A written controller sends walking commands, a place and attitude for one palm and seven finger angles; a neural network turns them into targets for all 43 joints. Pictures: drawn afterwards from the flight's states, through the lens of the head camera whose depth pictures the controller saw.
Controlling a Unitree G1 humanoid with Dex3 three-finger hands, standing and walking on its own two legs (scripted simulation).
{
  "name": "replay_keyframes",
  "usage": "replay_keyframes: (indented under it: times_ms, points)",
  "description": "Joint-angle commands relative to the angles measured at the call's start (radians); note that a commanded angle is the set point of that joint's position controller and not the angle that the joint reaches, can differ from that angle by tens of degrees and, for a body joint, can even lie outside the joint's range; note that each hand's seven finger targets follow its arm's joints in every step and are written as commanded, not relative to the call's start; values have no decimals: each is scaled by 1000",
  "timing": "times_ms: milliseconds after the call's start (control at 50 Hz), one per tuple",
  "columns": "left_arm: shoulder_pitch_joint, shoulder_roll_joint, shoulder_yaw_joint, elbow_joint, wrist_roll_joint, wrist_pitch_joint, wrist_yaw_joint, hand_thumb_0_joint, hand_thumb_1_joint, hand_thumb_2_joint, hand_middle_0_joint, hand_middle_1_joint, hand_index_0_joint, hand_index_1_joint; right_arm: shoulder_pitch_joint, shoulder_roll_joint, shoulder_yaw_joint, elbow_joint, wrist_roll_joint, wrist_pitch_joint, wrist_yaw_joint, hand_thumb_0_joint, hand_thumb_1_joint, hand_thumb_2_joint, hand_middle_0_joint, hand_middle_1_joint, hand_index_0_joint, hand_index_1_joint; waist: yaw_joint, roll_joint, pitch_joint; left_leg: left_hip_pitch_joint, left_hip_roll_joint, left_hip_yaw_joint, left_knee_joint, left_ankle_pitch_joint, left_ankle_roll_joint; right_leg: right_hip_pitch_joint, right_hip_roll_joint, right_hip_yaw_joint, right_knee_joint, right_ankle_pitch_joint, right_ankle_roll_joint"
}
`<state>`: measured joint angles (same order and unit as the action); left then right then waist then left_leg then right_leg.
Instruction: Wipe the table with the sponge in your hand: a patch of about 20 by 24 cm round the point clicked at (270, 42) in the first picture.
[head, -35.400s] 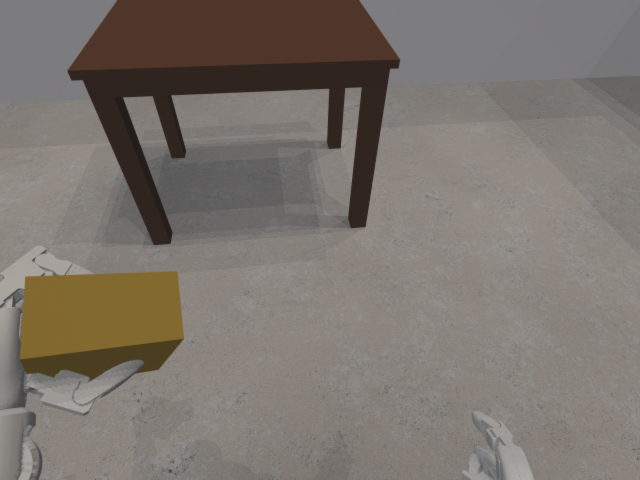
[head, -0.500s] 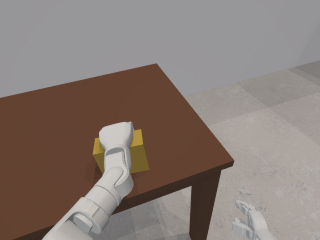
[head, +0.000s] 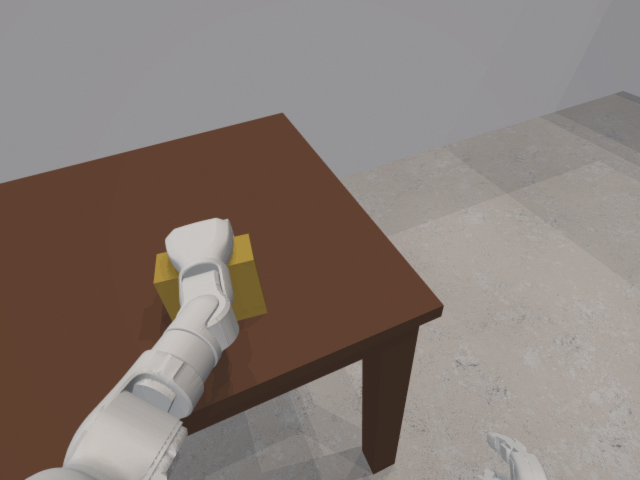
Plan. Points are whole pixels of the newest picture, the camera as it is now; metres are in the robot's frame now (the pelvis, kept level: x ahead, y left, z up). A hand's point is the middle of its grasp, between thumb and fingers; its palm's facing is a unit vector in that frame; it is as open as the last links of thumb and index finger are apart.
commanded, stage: wipe forward along the third lane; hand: left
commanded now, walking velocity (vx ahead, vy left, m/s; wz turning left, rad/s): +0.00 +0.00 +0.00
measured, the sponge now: (217, 292) +0.38 +0.19 +0.03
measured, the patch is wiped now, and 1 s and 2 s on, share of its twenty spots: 1.00 1.00 1.00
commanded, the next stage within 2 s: wipe back along the third lane in 0.80 s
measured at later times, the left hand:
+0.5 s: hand (201, 244) +0.44 +0.22 +0.07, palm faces -0.07 -0.03 -1.00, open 10.0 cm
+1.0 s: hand (194, 227) +0.48 +0.24 +0.07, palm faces -0.07 -0.02 -1.00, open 10.0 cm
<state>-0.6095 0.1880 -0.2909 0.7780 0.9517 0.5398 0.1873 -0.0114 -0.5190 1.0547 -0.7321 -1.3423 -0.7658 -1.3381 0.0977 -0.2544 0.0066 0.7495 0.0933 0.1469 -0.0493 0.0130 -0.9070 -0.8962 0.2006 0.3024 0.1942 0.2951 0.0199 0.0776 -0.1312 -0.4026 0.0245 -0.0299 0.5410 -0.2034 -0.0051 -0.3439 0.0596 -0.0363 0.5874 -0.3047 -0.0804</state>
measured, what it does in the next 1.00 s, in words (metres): shifts its weight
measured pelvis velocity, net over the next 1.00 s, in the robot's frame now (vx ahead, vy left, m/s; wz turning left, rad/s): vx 0.02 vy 0.05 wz -0.02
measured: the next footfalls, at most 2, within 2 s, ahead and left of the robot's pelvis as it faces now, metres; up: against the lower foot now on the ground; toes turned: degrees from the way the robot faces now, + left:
none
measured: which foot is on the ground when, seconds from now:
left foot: down 0.00-1.00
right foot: down 0.00-1.00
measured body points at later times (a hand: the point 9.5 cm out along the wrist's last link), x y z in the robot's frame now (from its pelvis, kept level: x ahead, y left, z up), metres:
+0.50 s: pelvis +0.02 +0.02 +0.00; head +0.03 -0.01 +0.45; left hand +0.44 +0.22 +0.13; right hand +0.14 -0.24 -0.13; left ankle +0.05 +0.15 -0.73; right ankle +0.00 -0.06 -0.73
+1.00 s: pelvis +0.02 +0.05 +0.00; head +0.06 +0.04 +0.45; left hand +0.48 +0.24 +0.13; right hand +0.11 -0.20 -0.14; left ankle +0.05 +0.15 -0.73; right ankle +0.00 -0.06 -0.73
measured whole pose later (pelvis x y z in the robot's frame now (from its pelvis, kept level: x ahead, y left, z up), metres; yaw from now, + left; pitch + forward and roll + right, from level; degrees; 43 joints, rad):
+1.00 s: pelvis +0.02 +0.05 +0.00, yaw -1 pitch +12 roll -1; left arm -0.94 0.26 -0.19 1.16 0.98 0.47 0.25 0.00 -0.53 1.06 -0.74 -1.34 -0.77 -1.34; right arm 0.19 -0.24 -0.02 0.78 0.06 0.13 -0.01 0.01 -0.91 -0.90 0.20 0.30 0.20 0.30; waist -0.06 0.05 -0.15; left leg -0.55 0.00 0.00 0.59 -0.24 0.03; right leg -0.45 0.03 0.00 0.54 -0.29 -0.01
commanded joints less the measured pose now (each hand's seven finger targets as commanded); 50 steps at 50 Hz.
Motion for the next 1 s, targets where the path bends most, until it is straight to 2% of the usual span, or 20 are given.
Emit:
replay_keyframes:
  times_ms: [0, 160, 180, 200, 260, 280, 300, 360, 380, 420, 480, 560, 580, 620, 680, 720, 780, 860, 900, 980]
  points:
    - [-371, 205, 71, -8, 31, -13, 22, 0, 100, 1300, -1200, -1600, -1200, -1600, -142, -107, -26, -141, -3, -51, -9, 0, -900, -900, 200, 300, 200, 300, -16, -179, -140, 48, -44, 48, -24, -17, 47, 14, -64, 89, -171, 105, 55]
    - [-423, 209, 82, 70, 32, -57, 32, 0, 100, 1300, -1200, -1600, -1200, -1600, -81, -111, -33, -125, -6, -50, 1, 0, -900, -900, 200, 300, 200, 300, -34, -161, -183, 33, -39, 54, -9, 25, 51, 35, -66, 84, -149, 235, 58]
    - [-396, 247, 129, 71, 27, -61, 31, 0, 100, 1300, -1200, -1600, -1200, -1600, -76, -114, -37, -125, -9, -49, 1, 0, -900, -900, 200, 300, 200, 300, -16, -182, -201, 28, -38, 45, -15, 42, 52, 56, -61, 87, -153, 260, 54]
    - [-395, 251, 121, 79, 29, -64, 34, 0, 100, 1300, -1200, -1600, -1200, -1600, -69, -120, -38, -125, -9, -48, 1, 0, -900, -900, 200, 300, 200, 300, -25, -185, -205, 30, -38, 53, -12, 47, 54, 69, -65, 85, -147, 278, 59]
    - [-445, 244, 105, 92, 39, -68, 38, 0, 100, 1300, -1200, -1600, -1200, -1600, -59, -120, -39, -115, -7, -48, 3, 0, -900, -900, 200, 300, 200, 300, -44, -181, -179, 20, -38, 56, -12, 31, 54, 38, -65, 83, -155, 255, 63]
    - [-436, 281, 144, 92, 34, -69, 36, 0, 100, 1300, -1200, -1600, -1200, -1600, -58, -123, -40, -115, -11, -48, 0, 0, -900, -900, 200, 300, 200, 300, -28, -174, -194, 21, -36, 48, -18, 42, 54, 49, -61, 84, -158, 263, 57]
    - [-454, 271, 121, 108, 43, -71, 36, 0, 100, 1300, -1200, -1600, -1200, -1600, -46, -127, -40, -110, -10, -46, 0, 0, -900, -900, 200, 300, 200, 300, -44, -188, -198, 24, -36, 51, -14, 43, 55, 48, -62, 75, -147, 264, 61]
    - [-461, 255, 116, 121, 42, -72, 39, 0, 100, 1300, -1200, -1600, -1200, -1600, -35, -125, -44, -105, -11, -45, 5, 0, -900, -900, 200, 300, 200, 300, -48, -180, -208, 29, -37, 60, -9, 62, 56, 50, -62, 73, -147, 302, 61]
    - [-456, 293, 152, 117, 41, -75, 36, 0, 100, 1300, -1200, -1600, -1200, -1600, -35, -128, -46, -103, -13, -44, 3, 0, -900, -900, 200, 300, 200, 300, -33, -161, -233, 31, -34, 53, -13, 80, 54, 65, -60, 78, -145, 322, 55]
    - [-490, 252, 109, 123, 39, -76, 38, 0, 100, 1300, -1200, -1600, -1200, -1600, -31, -126, -45, -104, -11, -42, 6, 0, -900, -900, 200, 300, 200, 300, -57, -162, -206, 33, -35, 62, -10, 72, 56, 46, -62, 65, -143, 320, 61]
    - [-483, 292, 154, 140, 37, -78, 40, 0, 100, 1300, -1200, -1600, -1200, -1600, -26, -130, -47, -101, -15, -43, 6, 0, -900, -900, 200, 300, 200, 300, -40, -163, -234, 32, -34, 54, -14, 90, 54, 60, -58, 64, -142, 333, 55]
    - [-538, 252, 111, 170, 53, -71, 49, 0, 100, 1300, -1200, -1600, -1200, -1600, -7, -129, -48, -92, -16, -41, 11, 0, -900, -900, 200, 300, 200, 300, -66, -147, -228, 46, -31, 58, -11, 92, 54, 25, -55, 48, -136, 317, 55]
    - [-545, 300, 158, 173, 49, -72, 48, 0, 100, 1300, -1200, -1600, -1200, -1600, -9, -134, -48, -89, -20, -40, 8, 0, -900, -900, 200, 300, 200, 300, -54, -152, -235, 42, -29, 48, -14, 101, 53, 28, -51, 50, -138, 320, 50]
    - [-589, 237, 99, 192, 57, -70, 53, 0, 100, 1300, -1200, -1600, -1200, -1600, 5, -131, -50, -86, -19, -42, 11, 0, -900, -900, 200, 300, 200, 300, -84, -155, -220, 47, -28, 52, -5, 101, 54, 1, -52, 40, -129, 324, 54]
    - [-577, 254, 135, 204, 55, -70, 59, 0, 100, 1300, -1200, -1600, -1200, -1600, 10, -131, -52, -81, -26, -42, 15, 0, -900, -900, 200, 300, 200, 300, -61, -134, -277, 67, -22, 38, -5, 143, 50, 7, -44, 32, -117, 344, 43]
    - [-635, 208, 89, 221, 58, -66, 66, 0, 100, 1300, -1200, -1600, -1200, -1600, 22, -129, -54, -75, -25, -41, 18, 0, -900, -900, 200, 300, 200, 300, -92, -135, -244, 73, -19, 37, -5, 116, 50, -36, -41, 19, -119, 292, 48]
    - [-679, 260, 137, 249, 55, -67, 75, 0, 100, 1300, -1200, -1600, -1200, -1600, 34, -133, -55, -65, -31, -49, 18, 0, -900, -900, 200, 300, 200, 300, -89, -130, -270, 70, -14, 24, -2, 132, 50, -44, -36, 17, -112, 289, 42]
    - [-711, 254, 121, 299, 72, -56, 89, 0, 100, 1300, -1200, -1600, -1200, -1600, 65, -136, -58, -48, -35, -50, 25, 0, -900, -900, 200, 300, 200, 300, -106, -112, -281, 74, -10, 26, 8, 132, 48, -70, -32, 14, -104, 273, 43]
    - [-678, 247, 128, 300, 58, -60, 88, 0, 100, 1300, -1200, -1600, -1200, -1600, 67, -135, -60, -60, -37, -53, 27, 0, -900, -900, 200, 300, 200, 300, -90, -112, -315, 82, -10, 22, 9, 160, 48, -43, -30, 11, -99, 295, 41]
    - [-596, 147, 93, 268, 39, -67, 82, 0, 100, 1300, -1200, -1600, -1200, -1600, 52, -119, -66, -79, -37, -50, 41, 0, -900, -900, 200, 300, 200, 300, -67, -107, -336, 114, -5, 15, 8, 214, 44, -34, -24, 1, -98, 324, 33]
